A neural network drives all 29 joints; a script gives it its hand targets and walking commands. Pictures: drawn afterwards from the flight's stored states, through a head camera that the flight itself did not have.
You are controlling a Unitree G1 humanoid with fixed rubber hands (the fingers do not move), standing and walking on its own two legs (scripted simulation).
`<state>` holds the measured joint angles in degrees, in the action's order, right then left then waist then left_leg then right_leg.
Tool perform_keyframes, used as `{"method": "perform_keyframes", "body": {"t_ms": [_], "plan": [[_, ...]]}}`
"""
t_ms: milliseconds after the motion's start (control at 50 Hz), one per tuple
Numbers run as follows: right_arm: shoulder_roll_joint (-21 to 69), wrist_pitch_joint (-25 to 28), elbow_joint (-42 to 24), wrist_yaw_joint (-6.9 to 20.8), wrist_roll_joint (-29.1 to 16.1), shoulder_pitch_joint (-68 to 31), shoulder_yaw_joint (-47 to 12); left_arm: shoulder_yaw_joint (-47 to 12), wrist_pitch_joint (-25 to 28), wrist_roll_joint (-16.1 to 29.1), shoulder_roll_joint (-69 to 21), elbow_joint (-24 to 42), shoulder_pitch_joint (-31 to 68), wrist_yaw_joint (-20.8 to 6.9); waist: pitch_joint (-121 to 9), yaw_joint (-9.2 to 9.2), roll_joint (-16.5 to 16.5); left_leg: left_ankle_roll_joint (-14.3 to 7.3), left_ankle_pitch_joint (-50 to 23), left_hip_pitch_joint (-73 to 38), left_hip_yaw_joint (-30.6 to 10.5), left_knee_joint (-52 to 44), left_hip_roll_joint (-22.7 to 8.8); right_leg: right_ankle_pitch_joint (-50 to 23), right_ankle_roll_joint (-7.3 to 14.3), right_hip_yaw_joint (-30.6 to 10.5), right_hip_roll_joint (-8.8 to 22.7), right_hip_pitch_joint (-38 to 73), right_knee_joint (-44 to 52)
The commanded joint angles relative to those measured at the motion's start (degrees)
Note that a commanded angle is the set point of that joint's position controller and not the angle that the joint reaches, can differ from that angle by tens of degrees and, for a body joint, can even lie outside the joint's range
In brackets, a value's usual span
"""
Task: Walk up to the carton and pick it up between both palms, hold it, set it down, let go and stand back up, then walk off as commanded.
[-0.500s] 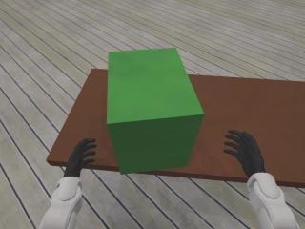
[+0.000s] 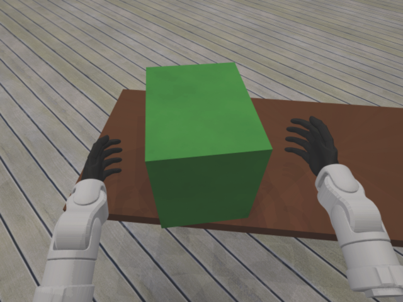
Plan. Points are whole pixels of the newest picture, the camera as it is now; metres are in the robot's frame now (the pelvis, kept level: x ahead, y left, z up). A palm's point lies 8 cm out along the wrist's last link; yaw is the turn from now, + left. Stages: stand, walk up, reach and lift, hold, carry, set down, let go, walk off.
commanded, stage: reach and lift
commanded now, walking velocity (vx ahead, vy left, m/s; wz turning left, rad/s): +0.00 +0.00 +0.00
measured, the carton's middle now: (198, 144) +0.46 +0.08 +0.02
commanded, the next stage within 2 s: none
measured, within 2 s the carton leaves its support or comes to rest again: neither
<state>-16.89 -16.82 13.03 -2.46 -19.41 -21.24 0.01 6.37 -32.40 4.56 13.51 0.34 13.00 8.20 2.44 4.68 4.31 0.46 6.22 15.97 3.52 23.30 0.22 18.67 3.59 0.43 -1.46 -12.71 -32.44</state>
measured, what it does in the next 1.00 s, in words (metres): stands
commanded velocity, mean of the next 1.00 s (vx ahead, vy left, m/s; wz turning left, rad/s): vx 0.00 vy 0.00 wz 0.00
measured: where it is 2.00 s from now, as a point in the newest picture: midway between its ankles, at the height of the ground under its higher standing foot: outside the picture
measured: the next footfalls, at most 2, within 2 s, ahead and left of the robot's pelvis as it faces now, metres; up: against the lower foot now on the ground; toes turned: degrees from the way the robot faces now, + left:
none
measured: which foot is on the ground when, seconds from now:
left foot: down 0.00-1.00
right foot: down 0.00-1.00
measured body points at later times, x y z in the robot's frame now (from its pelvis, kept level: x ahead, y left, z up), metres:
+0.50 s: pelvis +0.00 +0.00 +0.00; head +0.01 +0.01 +0.45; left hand +0.37 +0.25 +0.12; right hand +0.43 -0.15 +0.17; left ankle +0.07 +0.13 -0.73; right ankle -0.01 -0.07 -0.73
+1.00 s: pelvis +0.01 +0.01 +0.00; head +0.04 +0.02 +0.45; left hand +0.42 +0.27 +0.14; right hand +0.48 -0.13 +0.18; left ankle +0.07 +0.13 -0.73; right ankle -0.01 -0.07 -0.73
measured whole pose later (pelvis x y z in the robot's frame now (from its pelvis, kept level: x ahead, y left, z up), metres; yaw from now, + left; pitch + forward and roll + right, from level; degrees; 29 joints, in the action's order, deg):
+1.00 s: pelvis +0.01 +0.01 +0.00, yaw +0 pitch +4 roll +2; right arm -19.7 -18.8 44.8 -1.4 -22.1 -52.9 0.0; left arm 7.7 -28.0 4.6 14.6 -35.1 46.6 10.2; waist -0.7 5.8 4.3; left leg 0.5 6.3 20.5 3.5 23.3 0.2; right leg 18.0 3.3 0.4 -1.5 -16.5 -30.9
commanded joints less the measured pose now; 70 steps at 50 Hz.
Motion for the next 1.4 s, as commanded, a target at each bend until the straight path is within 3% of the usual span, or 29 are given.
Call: {"method": "perform_keyframes", "body": {"t_ms": [0,120,140,160,220,260,300,360,400,460,480,520,540,560,620,700,740,760,780,880,1000,1020,1080,1120,1220,1240,1300,1320,1380], "plan": [[-15.2,-0.6,-0.3,0.6,-4.2,-33.0,0.0,9.7,-0.1,7.4,10.7,8.1,34.1,0.6,-24.3,2.57,-5.6,-0.2,-7.4,-15.2,-1.1,-3.3,-1.9,-15.6,-4.1,-5.9,1.2,-4.7,13.8],[-16.9,-0.8,1.0,0.2,-4.5,-37.3,-0.9,11.0,-0.5,7.4,12.2,2.2,38.7,0.7,-27.4,3.77,-4.3,-0.1,-9.9,-13.5,-0.9,-1.7,-2.2,-23.5,-5.4,-6.4,2.2,-1.9,12.5],[-16.5,-1.4,3.8,0.1,-4.5,-37.7,-0.8,9.4,-0.7,7.8,11.9,2.0,39.7,0.8,-26.6,2.77,-4.5,-0.4,-9.6,-13.0,-1.0,-2.0,-2.0,-24.1,-5.4,-6.1,1.9,-1.9,12.2],[-16.4,-1.8,6.5,0.1,-4.7,-39.5,-1.7,9.8,-0.7,7.4,12.5,-2.8,41.1,0.5,-23.9,3.21,-3.7,-0.4,-7.1,-11.0,-1.2,-2.5,-2.1,-20.5,-5.5,-6.4,2.3,-2.5,13.2],[-16.3,-1.7,6.6,0.2,-5.0,-39.0,-2.1,10.7,-0.5,6.7,12.8,-0.3,40.9,0.8,-27.9,3.47,-4.2,-0.3,-9.4,-13.1,-1.1,-2.0,-2.1,-23.9,-5.5,-6.5,2.4,-0.6,12.5],[-16.9,-1.7,10.1,0.3,-5.1,-44.5,-2.0,10.5,-0.4,6.5,13.9,-3.8,46.9,1.4,-27.3,4.0,-4.8,-0.4,-7.5,-12.0,-1.1,-2.2,-2.0,-20.9,-5.2,-6.0,1.9,-2.6,12.7],[-18.0,-1.3,9.1,0.3,-4.8,-45.2,-0.6,10.0,-0.5,6.6,14.5,-2.3,48.0,1.8,-30.6,2.86,-6.1,0.2,-9.5,-13.4,-1.3,-1.5,-2.2,-22.7,-5.2,-5.3,1.5,-2.6,12.6],[-16.7,-1.6,10.2,0.6,-5.8,-51.1,-2.6,9.7,0.6,8.2,16.1,-9.6,53.5,1.9,-30.1,5.07,-2.7,-0.8,-6.3,-8.7,-1.0,-1.1,-1.8,-21.6,-5.6,-6.6,2.2,-2.1,12.2],[-16.9,-1.6,11.1,0.1,-4.9,-50.3,-2.9,10.4,0.8,7.8,16.1,-10.3,52.2,1.7,-30.4,4.95,-2.0,-0.7,-5.9,-7.0,-1.0,-1.4,-1.7,-26.1,-6.3,-7.2,2.9,1.2,11.4],[-17.7,-2.1,15.6,0.3,-5.5,-54.6,-2.8,10.1,1.6,8.1,17.2,-12.2,58.9,2.0,-32.5,4.28,-3.1,-0.6,-6.5,-7.7,-1.1,-1.4,-1.9,-24.6,-6.2,-6.5,2.5,0.4,11.8],[-18.3,-1.5,14.8,0.7,-6.3,-56.6,-2.4,9.5,2.0,8.1,17.4,-10.1,60.3,2.5,-34.8,4.7,-5.2,0.1,-7.9,-8.5,-1.2,-0.9,-1.9,-26.3,-5.9,-6.4,2.5,-0.2,11.1],[-16.9,-2.0,18.2,0.4,-5.8,-56.8,-4.3,10.3,2.1,7.3,16.6,-14.8,59.5,2.4,-32.6,6.03,-4.3,-0.2,-8.3,-7.1,-0.6,-1.2,-1.8,-27.8,-6.0,-6.4,2.5,0.5,11.3],[-17.7,-2.0,20.1,0.6,-5.9,-58.5,-2.6,9.0,2.4,7.9,17.0,-15.8,62.3,2.5,-33.1,4.4,-4.1,-0.4,-7.1,-8.4,-1.0,-1.3,-1.9,-24.0,-5.8,-5.5,1.9,-1.2,12.0],[-17.4,-1.9,20.9,0.8,-6.1,-59.6,-3.8,8.8,2.7,7.9,17.0,-17.8,61.3,2.4,-32.1,5.52,-2.8,-0.5,-7.3,-8.0,-0.9,-1.2,-1.9,-24.6,-5.9,-5.7,1.9,-1.7,12.1],[-17.1,-1.4,22.4,0.7,-6.2,-60.5,-3.7,7.9,3.5,8.4,17.4,-18.6,63.4,2.1,-35.2,4.2,-4.6,0.1,-8.0,-7.3,-1.2,-0.2,-1.6,-29.4,-6.3,-6.3,3.0,0.5,11.4],[-17.6,-1.0,25.0,1.0,-5.8,-66.4,-3.4,6.1,5.1,9.6,17.5,-24.2,69.6,2.5,-36.7,5.09,-3.3,-0.3,-6.8,-5.0,-1.2,0.0,-1.6,-26.1,-6.1,-5.9,2.5,-1.9,11.4],[-18.5,0.1,23.9,0.8,-5.7,-66.1,-0.8,5.1,6.0,9.5,17.9,-20.6,70.7,2.8,-42.3,3.43,-5.8,0.7,-11.3,-10.1,-1.3,1.1,-1.7,-28.2,-5.4,-3.5,1.4,-3.7,11.6],[-18.9,-0.2,26.9,1.1,-5.9,-67.2,-1.5,5.2,5.7,9.7,17.7,-24.4,70.9,2.6,-40.9,4.52,-6.4,0.9,-11.1,-8.8,-1.5,1.6,-1.9,-27.9,-5.3,-4.0,1.7,-4.5,11.5],[-18.8,-0.4,29.3,1.0,-5.4,-66.5,-2.0,5.8,6.0,9.0,17.8,-24.0,71.6,2.6,-40.6,3.68,-6.7,0.9,-11.1,-9.8,-1.5,1.4,-1.9,-29.4,-5.4,-3.8,1.6,-5.2,11.8],[-19.3,0.9,29.3,1.6,-5.8,-68.6,-2.6,6.1,6.7,9.4,17.6,-27.3,71.2,2.7,-43.8,5.51,-5.2,1.4,-14.9,-10.6,-1.7,2.3,-1.8,-32.7,-5.9,-3.3,0.9,-4.5,11.6],[-17.4,2.8,35.3,2.2,-4.6,-64.4,-3.3,5.2,8.4,6.9,13.9,-33.0,66.3,0.9,-40.6,4.64,-5.1,1.5,-17.5,-13.2,-2.2,2.4,-2.0,-33.9,-6.4,-1.9,0.8,-5.9,12.2],[-18.0,3.6,33.9,2.2,-4.0,-64.2,-2.4,4.9,9.3,6.6,13.8,-30.1,67.1,0.8,-43.2,3.86,-6.3,2.0,-19.9,-15.5,-2.2,3.1,-2.3,-33.2,-5.9,-1.1,0.2,-7.8,12.4],[-16.5,6.4,31.5,2.4,-3.4,-62.5,-2.6,5.3,12.3,5.9,13.1,-27.1,64.5,0.6,-46.7,5.15,-7.4,2.4,-24.9,-16.3,-2.2,4.9,-2.1,-36.1,-5.9,-1.6,0.0,-8.0,11.4],[-14.6,6.9,35.4,2.5,-2.8,-60.2,-3.6,5.6,13.8,5.3,12.3,-33.8,62.3,-0.3,-43.6,5.63,-5.5,1.7,-22.2,-14.2,-2.2,4.3,-2.1,-35.7,-6.4,-1.9,0.9,-7.7,11.8],[-13.0,10.9,39.2,3.5,-2.9,-57.7,-5.3,5.9,18.8,2.9,9.7,-35.8,59.5,-1.2,-42.9,6.75,-5.6,1.8,-23.0,-14.6,-1.8,4.1,-2.3,-31.9,-5.7,-1.7,0.3,-8.3,11.8],[-12.6,11.6,41.4,3.7,-2.2,-56.4,-5.5,5.9,19.9,2.1,9.0,-39.7,57.7,-1.4,-41.4,7.02,-5.4,1.7,-21.6,-13.6,-1.7,3.9,-2.3,-30.4,-5.7,-1.7,0.7,-9.5,12.2],[-11.4,14.8,42.6,4.3,-1.2,-57.0,-5.0,5.1,24.7,2.7,7.3,-39.9,58.7,-1.7,-45.4,6.12,-5.6,2.0,-23.8,-13.0,-1.6,5.4,-2.1,-30.4,-5.1,-1.3,0.5,-10.1,11.1],[-10.6,15.6,44.1,4.2,-1.1,-55.2,-5.6,4.6,26.1,2.9,7.0,-42.7,57.0,-2.1,-44.5,6.19,-3.4,1.5,-22.8,-11.9,-1.7,5.4,-2.1,-31.0,-5.5,-1.8,0.6,-10.1,11.1],[-10.0,19.2,45.4,4.7,-0.6,-55.8,-5.5,3.6,30.9,3.4,5.9,-46.9,56.8,-2.8,-45.8,5.62,-3.5,1.7,-22.6,-9.3,-1.8,6.6,-2.2,-31.7,-5.6,-1.7,1.0,-10.5,9.6]]}}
